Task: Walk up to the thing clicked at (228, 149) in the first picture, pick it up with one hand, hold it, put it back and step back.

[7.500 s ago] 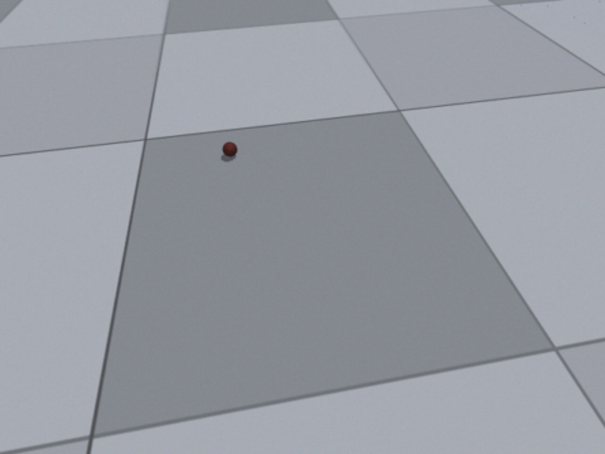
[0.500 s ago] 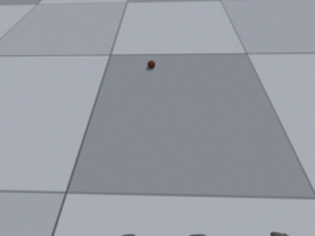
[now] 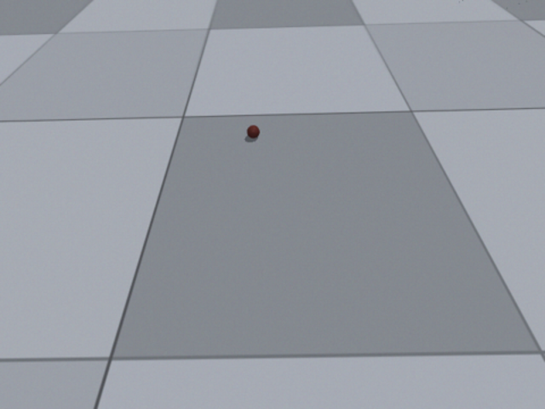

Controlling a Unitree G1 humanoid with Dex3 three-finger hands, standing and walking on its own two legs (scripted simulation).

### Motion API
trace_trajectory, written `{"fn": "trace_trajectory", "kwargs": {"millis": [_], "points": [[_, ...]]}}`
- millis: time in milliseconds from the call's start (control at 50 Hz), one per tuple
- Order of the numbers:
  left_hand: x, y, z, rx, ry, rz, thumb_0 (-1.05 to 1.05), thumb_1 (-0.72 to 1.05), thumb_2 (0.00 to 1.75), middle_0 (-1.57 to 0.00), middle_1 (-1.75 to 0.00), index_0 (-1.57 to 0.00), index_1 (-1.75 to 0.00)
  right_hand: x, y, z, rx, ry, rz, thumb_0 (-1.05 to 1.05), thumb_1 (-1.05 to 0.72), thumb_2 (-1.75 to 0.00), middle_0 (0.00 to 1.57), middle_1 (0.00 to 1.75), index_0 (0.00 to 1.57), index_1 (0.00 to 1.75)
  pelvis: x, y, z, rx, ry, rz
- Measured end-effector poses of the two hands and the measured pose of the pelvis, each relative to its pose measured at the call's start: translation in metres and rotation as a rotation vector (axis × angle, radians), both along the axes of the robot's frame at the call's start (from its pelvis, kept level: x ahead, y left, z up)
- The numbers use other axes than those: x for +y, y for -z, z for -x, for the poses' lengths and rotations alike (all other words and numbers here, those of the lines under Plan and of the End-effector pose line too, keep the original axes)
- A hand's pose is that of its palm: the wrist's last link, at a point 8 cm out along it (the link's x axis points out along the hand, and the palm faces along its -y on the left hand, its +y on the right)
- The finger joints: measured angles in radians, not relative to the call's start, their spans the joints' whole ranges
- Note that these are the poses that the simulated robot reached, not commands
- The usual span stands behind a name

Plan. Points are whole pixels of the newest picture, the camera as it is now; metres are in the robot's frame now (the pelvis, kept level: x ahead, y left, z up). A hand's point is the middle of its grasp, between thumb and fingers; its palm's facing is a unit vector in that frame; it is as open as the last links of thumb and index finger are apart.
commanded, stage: walk up
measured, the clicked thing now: (253, 131) +1.75 +0.11 -0.74
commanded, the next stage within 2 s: stand in 0.08 s
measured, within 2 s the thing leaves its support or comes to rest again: neither
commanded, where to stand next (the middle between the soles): +0.07 +0.02 m, yaw +1 degrees
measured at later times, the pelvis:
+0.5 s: pelvis +0.00 +0.00 +0.00, yaw +1 degrees
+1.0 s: pelvis +0.00 +0.00 +0.00, yaw +2 degrees
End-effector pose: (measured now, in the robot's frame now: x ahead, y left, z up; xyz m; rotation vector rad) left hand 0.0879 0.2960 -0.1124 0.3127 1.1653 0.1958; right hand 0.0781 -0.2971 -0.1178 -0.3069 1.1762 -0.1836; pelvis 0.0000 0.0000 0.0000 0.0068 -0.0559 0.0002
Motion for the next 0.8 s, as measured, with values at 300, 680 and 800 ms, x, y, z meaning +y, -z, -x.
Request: {"fn": "trace_trajectory", "kwargs": {"millis": [300,680,800], "points": [[0.005,0.001,0.01,0.056,-0.005,-0.002,0.01,0.91,0.9,-0.2,-0.29,-0.2,-0.3,0.0,-0.003,0.004,0.044,0.014,0.012,0.01,-0.9,-0.89,0.2,0.3,0.2,0.3,0.003,-0.004,0.0,0.012,-0.013,0.001],[0.006,0.002,0.03,0.077,-0.033,-0.005,0.01,0.91,0.9,-0.2,-0.29,-0.2,-0.3,0.004,-0.001,0.001,0.049,-0.008,0.003,0.01,-0.9,-0.89,0.2,0.3,0.2,0.3,0.003,-0.005,0.003,0.01,-0.029,0.004],[0.006,0.002,0.033,0.078,-0.035,-0.003,0.01,0.91,0.9,-0.2,-0.29,-0.2,-0.3,0.003,-0.002,0.002,0.052,-0.012,0.006,0.01,-0.9,-0.89,0.2,0.3,0.2,0.3,0.003,-0.005,0.004,0.012,-0.031,0.004]]}}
